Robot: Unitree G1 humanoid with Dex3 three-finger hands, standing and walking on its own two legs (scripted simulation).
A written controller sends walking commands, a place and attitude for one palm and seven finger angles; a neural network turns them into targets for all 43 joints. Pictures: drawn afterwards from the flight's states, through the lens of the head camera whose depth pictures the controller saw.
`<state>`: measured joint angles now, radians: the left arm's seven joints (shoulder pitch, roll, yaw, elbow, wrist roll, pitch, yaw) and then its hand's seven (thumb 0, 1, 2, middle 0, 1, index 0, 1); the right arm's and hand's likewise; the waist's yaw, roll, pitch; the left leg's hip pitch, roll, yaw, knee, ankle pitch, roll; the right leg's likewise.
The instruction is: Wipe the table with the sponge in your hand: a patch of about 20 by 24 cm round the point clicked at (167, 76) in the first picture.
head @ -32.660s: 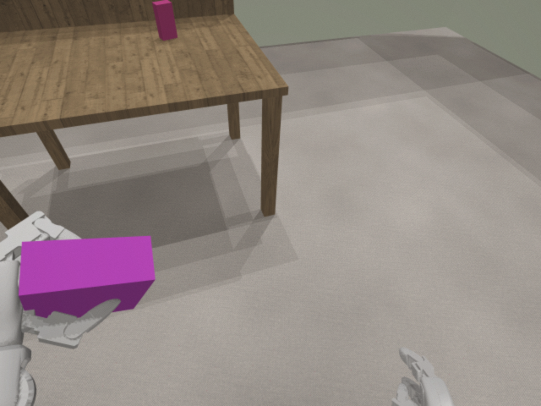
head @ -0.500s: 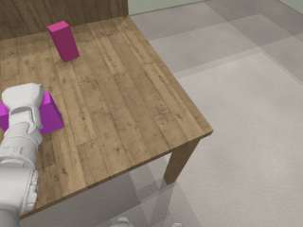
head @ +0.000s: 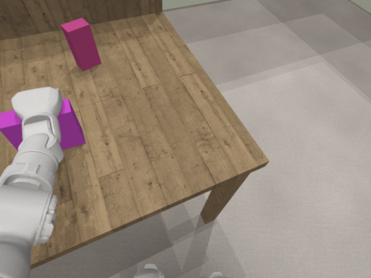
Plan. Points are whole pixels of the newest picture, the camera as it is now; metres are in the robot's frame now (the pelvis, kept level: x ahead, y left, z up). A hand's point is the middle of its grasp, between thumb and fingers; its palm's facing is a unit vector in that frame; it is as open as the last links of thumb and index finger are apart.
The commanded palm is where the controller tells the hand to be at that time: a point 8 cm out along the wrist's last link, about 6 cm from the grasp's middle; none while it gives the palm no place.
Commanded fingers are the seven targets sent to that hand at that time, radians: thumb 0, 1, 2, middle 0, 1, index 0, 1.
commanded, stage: slide across to the middle lane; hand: left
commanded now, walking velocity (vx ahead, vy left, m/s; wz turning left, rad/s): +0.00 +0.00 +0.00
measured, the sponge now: (49, 134) +0.44 +0.33 -0.01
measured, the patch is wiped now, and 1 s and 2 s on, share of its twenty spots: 0.45 0.65 0.75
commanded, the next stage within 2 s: wipe back along the middle lane in 0.38 s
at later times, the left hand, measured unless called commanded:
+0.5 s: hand (71, 115) +0.47 +0.27 +0.03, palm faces -0.15 +0.02 -0.99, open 9.3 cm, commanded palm +0.46 +0.23 +0.07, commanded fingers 0.00 0.10 1.30 -1.20 -1.60 -1.20 -1.60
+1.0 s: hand (81, 126) +0.44 +0.25 +0.03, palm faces -0.08 +0.02 -1.00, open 9.3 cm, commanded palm +0.41 +0.21 +0.05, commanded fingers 0.00 0.10 1.30 -1.20 -1.60 -1.20 -1.60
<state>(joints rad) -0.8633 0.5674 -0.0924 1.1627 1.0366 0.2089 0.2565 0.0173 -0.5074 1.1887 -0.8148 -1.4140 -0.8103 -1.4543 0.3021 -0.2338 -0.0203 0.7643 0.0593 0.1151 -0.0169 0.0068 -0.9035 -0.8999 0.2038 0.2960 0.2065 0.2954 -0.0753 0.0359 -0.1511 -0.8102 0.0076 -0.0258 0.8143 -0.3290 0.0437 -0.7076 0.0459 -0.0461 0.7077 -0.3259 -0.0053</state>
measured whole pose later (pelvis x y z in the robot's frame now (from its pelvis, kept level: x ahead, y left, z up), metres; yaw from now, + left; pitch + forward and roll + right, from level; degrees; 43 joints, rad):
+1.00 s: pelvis +0.03 -0.01 +0.02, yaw +0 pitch +14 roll -3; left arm -0.68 0.33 -0.19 1.00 1.00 0.37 0.35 0.01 -0.45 1.15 -0.77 -1.45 -0.77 -1.48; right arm 0.19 -0.23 -0.02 0.74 0.07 0.21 0.02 0.01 -0.91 -0.90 0.20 0.30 0.20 0.30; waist -0.03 0.04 -0.16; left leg -0.61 0.00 -0.01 0.70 -0.33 0.04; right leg -0.52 0.04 -0.03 0.61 -0.33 -0.01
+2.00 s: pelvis +0.03 -0.03 +0.02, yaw +1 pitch +7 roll -1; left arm -0.29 0.23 -0.33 0.55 1.01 0.52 0.31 0.03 -0.42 1.12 -0.74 -1.47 -0.75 -1.49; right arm 0.08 -0.24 0.01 0.65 0.10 0.23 0.02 0.01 -0.91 -0.90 0.20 0.30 0.20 0.30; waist 0.05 0.05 -0.16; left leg -0.44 0.00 -0.01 0.65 -0.32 0.01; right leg -0.38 0.04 -0.02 0.61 -0.35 -0.04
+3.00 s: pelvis +0.00 -0.03 +0.02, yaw +2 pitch +5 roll +0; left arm -0.43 0.13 -0.45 0.72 0.96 0.52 0.34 0.02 -0.44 1.12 -0.77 -1.45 -0.79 -1.44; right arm 0.06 -0.22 -0.01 0.72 0.09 0.19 0.04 0.01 -0.91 -0.90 0.20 0.30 0.20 0.29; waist 0.07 0.06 -0.13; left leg -0.45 -0.01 -0.03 0.65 -0.29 0.00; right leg -0.39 0.03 -0.05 0.64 -0.34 -0.05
